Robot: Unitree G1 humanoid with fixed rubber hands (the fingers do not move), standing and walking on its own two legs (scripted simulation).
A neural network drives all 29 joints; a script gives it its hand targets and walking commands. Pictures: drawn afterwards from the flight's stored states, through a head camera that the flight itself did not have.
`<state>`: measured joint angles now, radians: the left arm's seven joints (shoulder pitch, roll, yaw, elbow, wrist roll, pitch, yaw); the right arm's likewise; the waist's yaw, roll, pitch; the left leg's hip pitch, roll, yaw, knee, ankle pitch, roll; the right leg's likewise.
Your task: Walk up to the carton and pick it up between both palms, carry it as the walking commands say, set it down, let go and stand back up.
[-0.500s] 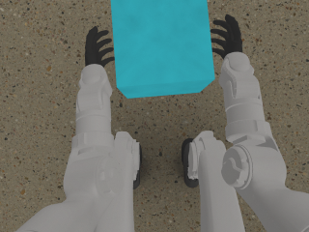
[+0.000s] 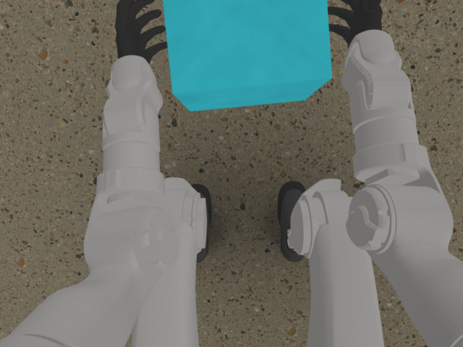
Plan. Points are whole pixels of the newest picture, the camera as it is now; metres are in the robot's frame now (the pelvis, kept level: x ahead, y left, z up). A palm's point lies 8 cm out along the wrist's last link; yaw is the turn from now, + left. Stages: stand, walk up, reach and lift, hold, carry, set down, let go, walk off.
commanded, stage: set down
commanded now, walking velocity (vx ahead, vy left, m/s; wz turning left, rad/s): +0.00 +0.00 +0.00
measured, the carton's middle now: (242, 18) +0.57 +0.01 -0.24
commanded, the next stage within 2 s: none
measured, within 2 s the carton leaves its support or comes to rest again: rests again in 1.76 s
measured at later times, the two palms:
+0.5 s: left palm (146, 47) +0.52 +0.17 -0.21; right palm (341, 35) +0.54 -0.15 -0.23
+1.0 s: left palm (145, 45) +0.53 +0.18 -0.23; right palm (340, 30) +0.55 -0.15 -0.24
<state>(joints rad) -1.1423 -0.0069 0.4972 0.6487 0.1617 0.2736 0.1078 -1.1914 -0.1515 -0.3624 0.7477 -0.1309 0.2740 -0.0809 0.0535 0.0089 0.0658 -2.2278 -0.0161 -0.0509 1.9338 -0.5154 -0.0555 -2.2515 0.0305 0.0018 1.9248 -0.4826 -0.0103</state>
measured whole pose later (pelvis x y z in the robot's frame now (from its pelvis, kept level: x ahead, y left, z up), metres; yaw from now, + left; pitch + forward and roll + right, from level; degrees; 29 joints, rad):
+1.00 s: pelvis +0.00 +0.00 -0.06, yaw +1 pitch +42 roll +1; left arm -1.42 0.17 0.45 0.99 0.10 0.19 0.09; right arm -1.39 -0.31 -0.25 0.99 -0.04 0.19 0.01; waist 0.05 0.01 0.27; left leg -2.31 -0.04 -0.05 2.14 -0.57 -0.07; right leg -2.33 0.02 0.01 2.14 -0.54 -0.01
